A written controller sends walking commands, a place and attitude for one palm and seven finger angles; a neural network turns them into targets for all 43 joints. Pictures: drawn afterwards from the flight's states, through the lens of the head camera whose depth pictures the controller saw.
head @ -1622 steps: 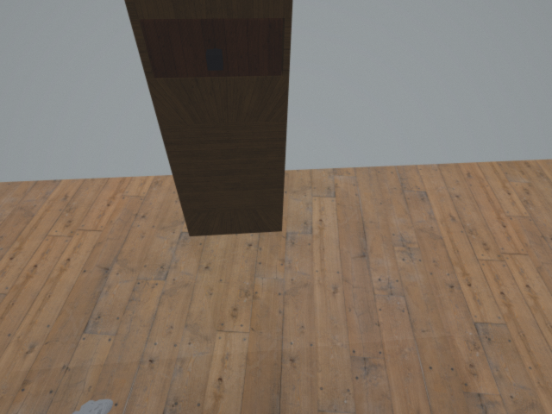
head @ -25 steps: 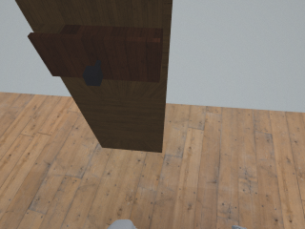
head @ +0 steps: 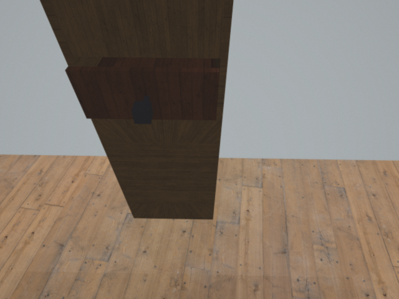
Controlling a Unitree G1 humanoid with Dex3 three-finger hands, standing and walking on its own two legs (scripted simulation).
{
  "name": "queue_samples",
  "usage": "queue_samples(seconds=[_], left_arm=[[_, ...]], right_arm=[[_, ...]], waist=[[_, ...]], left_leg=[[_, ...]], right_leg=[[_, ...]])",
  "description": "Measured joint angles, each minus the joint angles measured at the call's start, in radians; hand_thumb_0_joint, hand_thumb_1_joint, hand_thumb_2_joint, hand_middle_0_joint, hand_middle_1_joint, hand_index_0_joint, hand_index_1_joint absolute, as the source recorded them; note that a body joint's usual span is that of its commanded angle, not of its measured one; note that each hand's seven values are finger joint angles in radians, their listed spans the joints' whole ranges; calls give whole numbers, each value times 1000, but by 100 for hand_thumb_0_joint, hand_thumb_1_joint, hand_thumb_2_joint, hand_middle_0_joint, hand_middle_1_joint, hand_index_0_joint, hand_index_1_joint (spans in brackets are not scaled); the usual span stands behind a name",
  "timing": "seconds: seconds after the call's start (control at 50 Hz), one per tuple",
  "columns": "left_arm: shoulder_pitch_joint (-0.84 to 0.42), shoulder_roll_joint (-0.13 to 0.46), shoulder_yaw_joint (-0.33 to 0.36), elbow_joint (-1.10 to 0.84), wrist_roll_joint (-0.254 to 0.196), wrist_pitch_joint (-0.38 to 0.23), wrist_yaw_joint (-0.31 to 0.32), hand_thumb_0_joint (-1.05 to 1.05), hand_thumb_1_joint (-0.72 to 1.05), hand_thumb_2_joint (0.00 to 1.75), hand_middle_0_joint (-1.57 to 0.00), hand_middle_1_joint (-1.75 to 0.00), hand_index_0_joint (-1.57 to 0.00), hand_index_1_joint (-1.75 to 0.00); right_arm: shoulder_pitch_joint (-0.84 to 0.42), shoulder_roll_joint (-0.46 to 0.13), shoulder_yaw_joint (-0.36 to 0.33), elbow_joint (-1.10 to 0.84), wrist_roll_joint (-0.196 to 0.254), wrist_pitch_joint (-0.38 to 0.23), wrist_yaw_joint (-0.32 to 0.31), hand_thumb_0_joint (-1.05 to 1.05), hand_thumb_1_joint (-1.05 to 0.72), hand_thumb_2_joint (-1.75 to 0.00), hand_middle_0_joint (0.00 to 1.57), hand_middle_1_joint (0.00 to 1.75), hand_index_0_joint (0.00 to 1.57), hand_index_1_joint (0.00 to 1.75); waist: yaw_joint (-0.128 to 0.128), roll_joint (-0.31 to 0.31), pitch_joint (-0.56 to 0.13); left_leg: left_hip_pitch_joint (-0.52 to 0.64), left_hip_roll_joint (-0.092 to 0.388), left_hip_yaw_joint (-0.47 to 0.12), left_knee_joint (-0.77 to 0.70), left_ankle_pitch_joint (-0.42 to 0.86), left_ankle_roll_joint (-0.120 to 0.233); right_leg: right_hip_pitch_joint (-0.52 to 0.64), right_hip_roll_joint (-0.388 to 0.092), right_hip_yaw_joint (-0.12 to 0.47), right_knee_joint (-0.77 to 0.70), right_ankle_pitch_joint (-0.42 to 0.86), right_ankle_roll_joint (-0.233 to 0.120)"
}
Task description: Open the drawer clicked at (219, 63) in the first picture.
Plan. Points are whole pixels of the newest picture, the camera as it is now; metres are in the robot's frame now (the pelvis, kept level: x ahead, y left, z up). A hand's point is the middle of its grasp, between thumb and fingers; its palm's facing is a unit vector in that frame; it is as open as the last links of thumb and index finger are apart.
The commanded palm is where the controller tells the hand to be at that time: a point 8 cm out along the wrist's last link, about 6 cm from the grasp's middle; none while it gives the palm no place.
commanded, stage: come to a stop and stand still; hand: left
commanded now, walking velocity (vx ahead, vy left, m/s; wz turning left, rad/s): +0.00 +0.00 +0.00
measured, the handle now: (144, 107) +0.55 +0.18 +0.08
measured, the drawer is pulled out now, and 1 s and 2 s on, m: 0.06 0.06 0.06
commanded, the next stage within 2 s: look again from close up in 0.14 s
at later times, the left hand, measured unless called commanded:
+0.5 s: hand out of the picture +0.00 +0.13 -0.17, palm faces +0.02 -0.99 -0.15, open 7.4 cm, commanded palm none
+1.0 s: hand (130, 255) +0.21 +0.16 -0.03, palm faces +0.02 -0.69 -0.72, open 7.5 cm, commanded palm +0.14 +0.17 -0.02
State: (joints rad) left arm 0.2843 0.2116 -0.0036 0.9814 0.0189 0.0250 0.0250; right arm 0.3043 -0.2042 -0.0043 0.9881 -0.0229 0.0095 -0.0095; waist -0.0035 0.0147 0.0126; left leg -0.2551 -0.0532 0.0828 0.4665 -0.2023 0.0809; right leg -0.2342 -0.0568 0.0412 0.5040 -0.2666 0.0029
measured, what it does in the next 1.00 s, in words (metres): shifts its weight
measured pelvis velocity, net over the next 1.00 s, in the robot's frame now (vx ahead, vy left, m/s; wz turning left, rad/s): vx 0.02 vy -0.05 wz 0.02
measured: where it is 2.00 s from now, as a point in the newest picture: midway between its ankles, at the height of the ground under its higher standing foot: outside the picture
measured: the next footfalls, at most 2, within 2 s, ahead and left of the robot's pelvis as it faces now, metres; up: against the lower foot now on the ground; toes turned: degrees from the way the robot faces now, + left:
none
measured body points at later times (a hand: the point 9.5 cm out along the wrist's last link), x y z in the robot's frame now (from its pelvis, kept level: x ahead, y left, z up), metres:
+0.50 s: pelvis +0.02 -0.03 +0.00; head +0.02 -0.03 +0.45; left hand +0.00 +0.18 -0.16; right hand +0.03 -0.26 -0.15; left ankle +0.03 +0.07 -0.74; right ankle +0.01 -0.16 -0.74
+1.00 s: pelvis +0.02 -0.05 -0.01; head +0.02 -0.08 +0.44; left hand +0.21 +0.19 +0.01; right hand +0.14 -0.29 -0.13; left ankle +0.03 +0.07 -0.74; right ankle +0.01 -0.16 -0.74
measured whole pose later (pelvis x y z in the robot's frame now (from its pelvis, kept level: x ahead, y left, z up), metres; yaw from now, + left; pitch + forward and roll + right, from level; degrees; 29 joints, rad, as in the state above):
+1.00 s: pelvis +0.02 -0.05 -0.01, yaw +1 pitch +2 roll +1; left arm 0.40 0.28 -0.08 0.08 0.38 0.06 0.28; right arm 0.28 -0.24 -0.01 0.80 0.01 -0.22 -0.08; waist -0.01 0.06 -0.06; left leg -0.34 -0.01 0.05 0.59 -0.29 0.01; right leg -0.32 -0.02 0.01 0.64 -0.36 -0.01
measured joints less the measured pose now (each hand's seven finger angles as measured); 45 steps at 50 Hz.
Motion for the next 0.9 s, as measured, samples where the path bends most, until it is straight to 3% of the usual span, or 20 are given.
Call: queue_samples(seconds=[0.3,0.5,0.82,0.84,0.86,0.9], left_arm=[[65,-56,-20,109,-6,-15,-2,0,91,89,-20,-30,-20,-30],[46,-86,-24,124,-7,-32,3,0,91,89,-20,-30,-20,-30],[8,-61,-14,120,-7,-42,13,0,92,89,-20,-30,-20,-30],[52,-52,-31,-35,27,26,23,1,92,89,-20,-30,-20,-30],[107,-31,-41,-221,64,53,43,2,93,89,-20,-30,-20,-30],[171,12,-53,-513,93,37,114,3,93,89,-21,-31,-20,-31]], right_arm=[[6,36,8,83,10,-14,-3,1,-91,-90,20,29,20,30],[-39,41,3,100,14,-24,-11,1,-93,-90,20,29,20,30],[-37,44,7,118,14,-23,-16,1,-92,-90,20,29,20,30],[-21,40,13,74,28,-28,-22,1,-93,-90,20,29,20,30],[4,37,18,28,38,-69,-39,1,-93,-90,20,29,20,30],[35,27,11,-27,57,-169,-71,1,-93,-90,20,29,20,30]], waist=[[7,-17,5],[12,-20,-2],[5,-13,-1],[10,-13,8],[20,-17,14],[26,-14,-3]], left_leg=[[14,18,-7,-22,4,-23],[27,42,-13,-5,-20,-46],[41,71,-27,6,-44,-73],[37,73,-23,16,-50,-73],[40,69,-16,17,-52,-72],[25,56,-17,29,-56,-72]], right_leg=[[16,17,-3,-32,20,33],[33,40,-8,-26,2,17],[61,69,-21,-43,-11,-6],[55,71,-18,-32,-13,-7],[45,67,-11,-11,-22,-10],[18,54,-13,36,-48,-11]])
